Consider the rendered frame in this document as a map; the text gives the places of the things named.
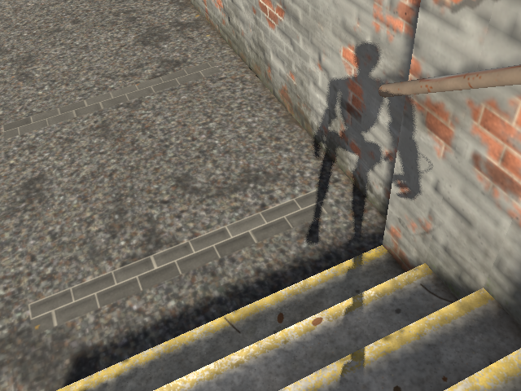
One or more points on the stairs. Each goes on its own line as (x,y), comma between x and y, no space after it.
(363,325)

